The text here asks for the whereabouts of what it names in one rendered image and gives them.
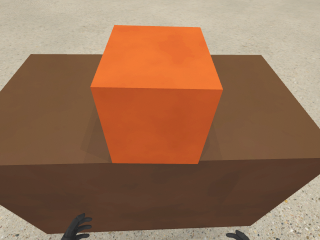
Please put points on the carton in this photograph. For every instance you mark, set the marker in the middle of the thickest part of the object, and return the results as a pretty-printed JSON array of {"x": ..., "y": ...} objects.
[{"x": 156, "y": 91}]

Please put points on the robot right hand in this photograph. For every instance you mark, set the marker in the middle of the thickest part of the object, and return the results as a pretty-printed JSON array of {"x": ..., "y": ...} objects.
[{"x": 238, "y": 236}]

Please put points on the pedestal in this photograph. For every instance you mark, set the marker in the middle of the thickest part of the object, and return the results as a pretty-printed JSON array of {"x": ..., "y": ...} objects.
[{"x": 261, "y": 148}]

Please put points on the robot left hand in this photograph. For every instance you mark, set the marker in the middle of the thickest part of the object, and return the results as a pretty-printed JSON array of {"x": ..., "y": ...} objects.
[{"x": 74, "y": 228}]

